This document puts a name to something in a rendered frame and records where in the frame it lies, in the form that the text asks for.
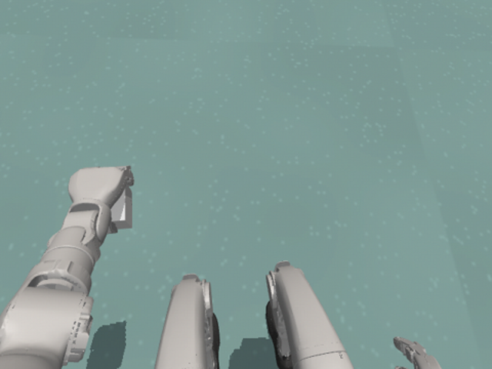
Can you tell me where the small box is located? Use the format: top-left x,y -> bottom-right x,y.
111,184 -> 132,229

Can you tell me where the right robot foot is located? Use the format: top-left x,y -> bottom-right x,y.
266,301 -> 293,369

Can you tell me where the left robot hand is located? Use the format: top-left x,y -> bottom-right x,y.
68,165 -> 134,234

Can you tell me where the right robot hand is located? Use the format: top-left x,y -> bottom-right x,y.
394,337 -> 442,369

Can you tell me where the left robot arm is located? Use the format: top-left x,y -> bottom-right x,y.
0,198 -> 111,369

